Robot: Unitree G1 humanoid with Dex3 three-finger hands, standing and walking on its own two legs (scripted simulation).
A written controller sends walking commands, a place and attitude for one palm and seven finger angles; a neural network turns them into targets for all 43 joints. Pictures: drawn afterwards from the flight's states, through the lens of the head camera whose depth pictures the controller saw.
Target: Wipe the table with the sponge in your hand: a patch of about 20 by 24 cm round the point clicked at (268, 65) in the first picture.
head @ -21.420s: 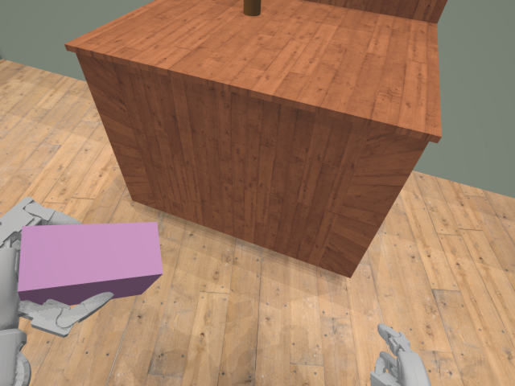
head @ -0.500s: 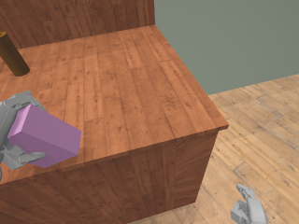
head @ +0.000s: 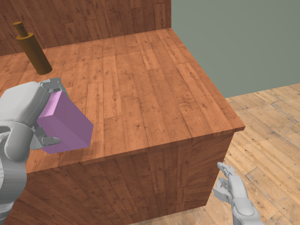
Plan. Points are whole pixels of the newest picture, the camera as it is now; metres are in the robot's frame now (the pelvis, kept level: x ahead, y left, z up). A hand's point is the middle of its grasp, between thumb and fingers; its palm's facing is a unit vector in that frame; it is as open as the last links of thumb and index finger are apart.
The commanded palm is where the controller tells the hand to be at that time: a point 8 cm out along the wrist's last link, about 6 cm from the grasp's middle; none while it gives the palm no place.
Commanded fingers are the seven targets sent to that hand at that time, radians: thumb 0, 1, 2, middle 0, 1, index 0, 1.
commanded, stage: turn the palm down, sponge in hand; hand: left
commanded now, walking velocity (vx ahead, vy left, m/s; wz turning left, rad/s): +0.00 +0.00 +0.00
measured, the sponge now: (61, 130) +0.25 +0.27 +0.16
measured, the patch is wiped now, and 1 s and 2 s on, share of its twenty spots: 0.00 0.00 0.00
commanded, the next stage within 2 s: move the sponge above the wiping area in 0.68 s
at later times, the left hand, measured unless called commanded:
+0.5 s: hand (60, 120) +0.23 +0.23 +0.22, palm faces +0.24 -0.03 -0.97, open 10.6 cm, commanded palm +0.18 +0.24 +0.30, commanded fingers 0.00 0.10 1.30 -1.20 -1.60 -1.20 -1.60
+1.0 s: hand (58, 113) +0.24 +0.24 +0.23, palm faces +0.27 +0.00 -0.96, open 10.6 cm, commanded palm +0.19 +0.24 +0.29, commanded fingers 0.00 0.10 1.30 -1.20 -1.60 -1.20 -1.60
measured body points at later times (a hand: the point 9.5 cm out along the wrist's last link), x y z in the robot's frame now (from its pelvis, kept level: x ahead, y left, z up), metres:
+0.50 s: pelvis -0.02 -0.03 +0.00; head -0.03 -0.09 +0.44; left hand +0.21 +0.23 +0.27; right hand +0.25 -0.22 -0.07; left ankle +0.00 +0.09 -0.74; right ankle +0.04 -0.12 -0.74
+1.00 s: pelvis -0.02 -0.05 -0.01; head -0.04 -0.11 +0.44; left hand +0.22 +0.24 +0.28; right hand +0.24 -0.25 -0.08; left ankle +0.00 +0.09 -0.74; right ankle +0.04 -0.12 -0.74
